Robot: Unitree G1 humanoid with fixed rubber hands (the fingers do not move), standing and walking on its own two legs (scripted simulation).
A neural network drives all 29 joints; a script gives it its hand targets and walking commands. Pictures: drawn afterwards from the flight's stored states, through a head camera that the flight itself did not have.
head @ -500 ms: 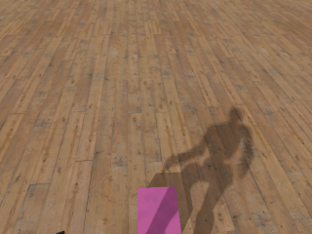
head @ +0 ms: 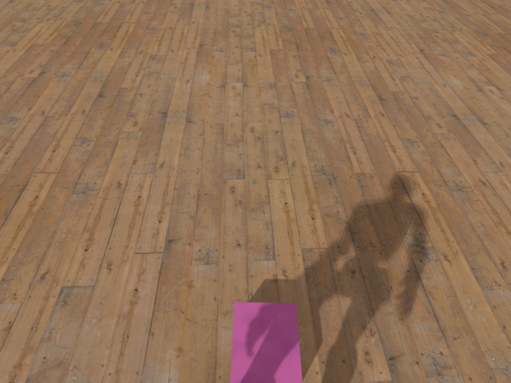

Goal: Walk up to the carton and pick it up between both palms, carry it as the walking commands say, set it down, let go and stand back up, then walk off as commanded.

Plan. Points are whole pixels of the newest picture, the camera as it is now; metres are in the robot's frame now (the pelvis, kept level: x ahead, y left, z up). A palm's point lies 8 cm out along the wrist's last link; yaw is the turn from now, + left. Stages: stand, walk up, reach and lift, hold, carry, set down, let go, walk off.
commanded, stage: stand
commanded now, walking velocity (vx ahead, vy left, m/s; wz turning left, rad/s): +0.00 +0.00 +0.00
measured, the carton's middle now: (264, 348) +0.35 -0.04 -0.68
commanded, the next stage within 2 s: walk off in 0.88 s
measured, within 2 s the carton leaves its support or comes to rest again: neither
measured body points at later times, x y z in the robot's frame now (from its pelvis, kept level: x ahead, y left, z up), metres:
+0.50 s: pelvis -0.01 -0.02 +0.00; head +0.00 -0.01 +0.45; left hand -0.06 +0.21 -0.16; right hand -0.03 -0.24 -0.16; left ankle -0.06 +0.10 -0.73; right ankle -0.10 -0.11 -0.73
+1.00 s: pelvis -0.03 -0.02 +0.01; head -0.03 -0.01 +0.45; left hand -0.10 +0.20 -0.16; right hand -0.06 -0.23 -0.16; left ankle -0.06 +0.10 -0.73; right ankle -0.10 -0.11 -0.73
